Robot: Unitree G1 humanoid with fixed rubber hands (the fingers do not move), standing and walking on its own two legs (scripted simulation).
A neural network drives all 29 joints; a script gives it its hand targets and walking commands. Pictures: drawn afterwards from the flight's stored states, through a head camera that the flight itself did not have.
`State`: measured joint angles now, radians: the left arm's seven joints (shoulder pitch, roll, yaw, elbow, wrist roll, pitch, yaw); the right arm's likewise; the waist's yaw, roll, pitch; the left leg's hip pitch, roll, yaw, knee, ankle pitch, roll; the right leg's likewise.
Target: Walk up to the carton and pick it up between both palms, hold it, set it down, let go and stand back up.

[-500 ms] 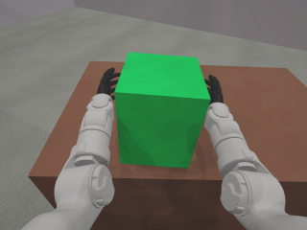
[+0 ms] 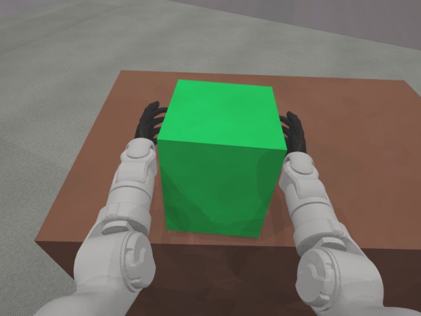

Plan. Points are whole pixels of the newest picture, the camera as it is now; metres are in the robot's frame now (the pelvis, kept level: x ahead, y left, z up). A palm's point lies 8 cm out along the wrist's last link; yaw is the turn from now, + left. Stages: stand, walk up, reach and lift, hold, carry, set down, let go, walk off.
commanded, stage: set down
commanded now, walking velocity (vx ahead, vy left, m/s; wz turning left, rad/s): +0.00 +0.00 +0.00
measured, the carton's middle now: (218, 159) +0.43 -0.02 +0.07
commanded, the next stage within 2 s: none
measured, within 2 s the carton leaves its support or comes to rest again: rests again in 0.40 s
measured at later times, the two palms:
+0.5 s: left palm (149, 148) +0.43 +0.12 +0.11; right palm (294, 160) +0.38 -0.17 +0.11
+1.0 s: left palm (148, 151) +0.43 +0.12 +0.11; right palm (293, 164) +0.38 -0.16 +0.10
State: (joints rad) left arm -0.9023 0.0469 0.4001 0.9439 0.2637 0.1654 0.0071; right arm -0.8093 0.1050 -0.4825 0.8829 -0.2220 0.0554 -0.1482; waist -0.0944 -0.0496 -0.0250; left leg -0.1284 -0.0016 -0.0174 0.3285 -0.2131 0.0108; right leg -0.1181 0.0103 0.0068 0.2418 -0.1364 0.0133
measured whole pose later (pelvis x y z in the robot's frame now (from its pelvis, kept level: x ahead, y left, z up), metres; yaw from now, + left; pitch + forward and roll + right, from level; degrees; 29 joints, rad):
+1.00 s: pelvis -0.01 +0.00 +0.00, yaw -1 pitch +1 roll -1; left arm -0.88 -0.02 0.53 0.92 0.37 0.06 -0.06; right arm -0.76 0.19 -0.64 0.78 -0.40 -0.07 -0.09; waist -0.07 -0.04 0.03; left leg -0.12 0.00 0.03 0.31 -0.20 0.02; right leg -0.13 -0.01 -0.01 0.26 -0.13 0.02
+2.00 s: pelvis -0.01 +0.00 +0.00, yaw -1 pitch -1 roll +0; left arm -0.86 -0.07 0.60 0.81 0.49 0.04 -0.12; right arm -0.72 0.24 -0.66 0.67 -0.46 -0.11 -0.06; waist -0.06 -0.06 0.10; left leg -0.08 0.01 0.06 0.29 -0.20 0.02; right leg -0.10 -0.01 -0.03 0.26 -0.14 0.01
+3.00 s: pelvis -0.05 +0.00 -0.01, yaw -1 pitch +10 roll -1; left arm -1.27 0.39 -0.17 1.46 -0.34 0.07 0.04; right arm -1.16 -0.20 -0.05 1.21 0.29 0.18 -0.17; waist -0.12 -0.01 -0.17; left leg -0.47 0.02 0.03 0.51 -0.21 0.01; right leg -0.47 0.00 -0.03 0.43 -0.14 0.00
